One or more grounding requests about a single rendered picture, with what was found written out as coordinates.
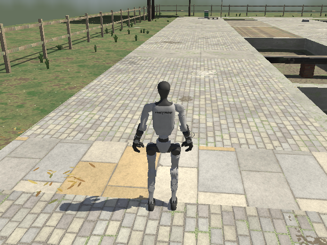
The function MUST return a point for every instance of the humanoid robot torso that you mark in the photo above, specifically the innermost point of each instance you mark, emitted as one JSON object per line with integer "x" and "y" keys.
{"x": 163, "y": 123}

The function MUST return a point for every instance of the robot right hand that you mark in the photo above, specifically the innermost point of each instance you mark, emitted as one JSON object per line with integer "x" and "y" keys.
{"x": 187, "y": 144}

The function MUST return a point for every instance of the robot left hand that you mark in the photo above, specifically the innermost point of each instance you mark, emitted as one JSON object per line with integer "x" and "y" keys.
{"x": 137, "y": 145}

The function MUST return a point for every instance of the right robot forearm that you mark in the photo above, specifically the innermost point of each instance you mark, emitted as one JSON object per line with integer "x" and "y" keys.
{"x": 187, "y": 135}

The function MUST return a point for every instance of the right robot upper arm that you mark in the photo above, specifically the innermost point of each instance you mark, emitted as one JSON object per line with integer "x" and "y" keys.
{"x": 182, "y": 117}

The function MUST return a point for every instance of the left robot upper arm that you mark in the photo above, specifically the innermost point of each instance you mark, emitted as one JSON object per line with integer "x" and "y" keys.
{"x": 144, "y": 117}

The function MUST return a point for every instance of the left robot foot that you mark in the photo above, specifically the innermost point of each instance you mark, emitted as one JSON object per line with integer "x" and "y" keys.
{"x": 151, "y": 206}

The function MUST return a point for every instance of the left robot forearm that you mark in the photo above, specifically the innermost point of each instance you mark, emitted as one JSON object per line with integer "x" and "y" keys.
{"x": 138, "y": 135}

